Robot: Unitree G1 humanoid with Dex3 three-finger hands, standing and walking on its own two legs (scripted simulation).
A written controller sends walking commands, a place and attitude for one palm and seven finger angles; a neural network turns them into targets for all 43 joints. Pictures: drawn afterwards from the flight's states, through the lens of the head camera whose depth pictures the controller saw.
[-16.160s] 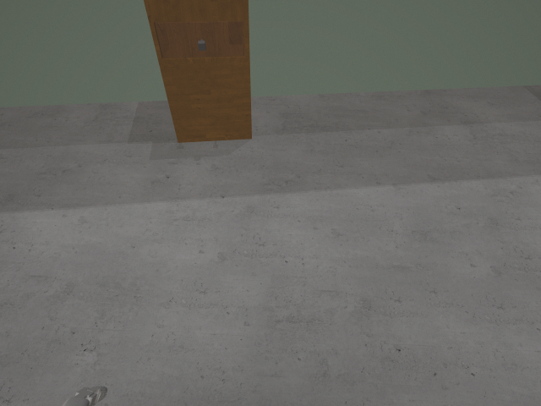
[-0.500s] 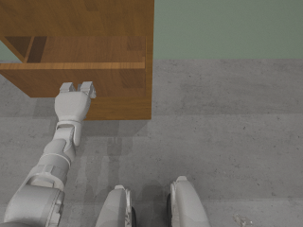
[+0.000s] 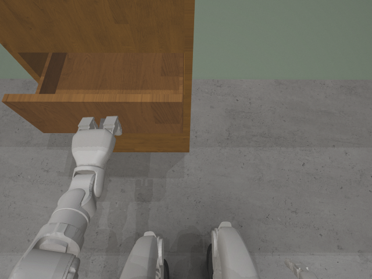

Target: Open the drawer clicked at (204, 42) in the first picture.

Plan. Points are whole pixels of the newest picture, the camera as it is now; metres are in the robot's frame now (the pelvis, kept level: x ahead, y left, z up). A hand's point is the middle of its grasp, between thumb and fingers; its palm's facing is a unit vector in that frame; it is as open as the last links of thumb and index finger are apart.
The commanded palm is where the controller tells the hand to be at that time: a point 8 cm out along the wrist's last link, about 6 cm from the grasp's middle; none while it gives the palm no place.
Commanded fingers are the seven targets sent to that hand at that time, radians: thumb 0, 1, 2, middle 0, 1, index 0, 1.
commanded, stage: pull the drawer open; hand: left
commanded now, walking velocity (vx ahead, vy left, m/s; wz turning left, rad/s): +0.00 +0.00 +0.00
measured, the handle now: (101, 132) +0.45 +0.20 -0.05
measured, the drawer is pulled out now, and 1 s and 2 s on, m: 0.14 0.21 0.29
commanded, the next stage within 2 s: none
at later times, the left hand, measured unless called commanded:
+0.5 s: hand (101, 165) +0.37 +0.20 -0.07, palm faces -0.05 -0.03 -1.00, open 6.0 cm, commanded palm +0.33 +0.20 -0.03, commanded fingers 0.00 0.90 0.90 -0.40 -1.35 -0.40 -1.35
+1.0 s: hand (99, 182) +0.33 +0.20 -0.07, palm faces -0.04 -0.04 -1.00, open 6.0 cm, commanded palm +0.29 +0.20 -0.03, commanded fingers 0.00 0.90 0.90 -0.40 -1.35 -0.40 -1.35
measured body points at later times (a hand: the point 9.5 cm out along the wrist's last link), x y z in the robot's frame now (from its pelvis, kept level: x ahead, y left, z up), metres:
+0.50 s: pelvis +0.00 +0.00 +0.00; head +0.14 -0.01 +0.43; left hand +0.37 +0.20 -0.02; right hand +0.12 -0.26 -0.14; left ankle +0.00 +0.11 -0.60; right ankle +0.05 -0.12 -0.60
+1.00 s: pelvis +0.00 -0.01 +0.00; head +0.13 -0.02 +0.43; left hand +0.33 +0.20 -0.02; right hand +0.14 -0.26 -0.14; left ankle +0.00 +0.11 -0.60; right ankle +0.05 -0.12 -0.60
